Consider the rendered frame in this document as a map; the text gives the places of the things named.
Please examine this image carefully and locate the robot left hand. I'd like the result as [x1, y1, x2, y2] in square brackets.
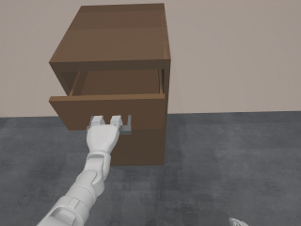
[87, 115, 123, 154]

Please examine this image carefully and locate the robot left upper arm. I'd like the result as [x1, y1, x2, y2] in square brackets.
[40, 216, 72, 226]

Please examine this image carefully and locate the cabinet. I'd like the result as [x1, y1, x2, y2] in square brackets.
[49, 3, 171, 167]

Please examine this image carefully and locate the drawer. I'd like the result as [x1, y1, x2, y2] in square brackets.
[48, 69, 166, 131]

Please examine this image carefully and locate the handle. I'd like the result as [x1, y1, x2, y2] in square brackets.
[86, 115, 132, 135]

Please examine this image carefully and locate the robot left forearm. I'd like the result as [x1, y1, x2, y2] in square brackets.
[37, 151, 111, 226]

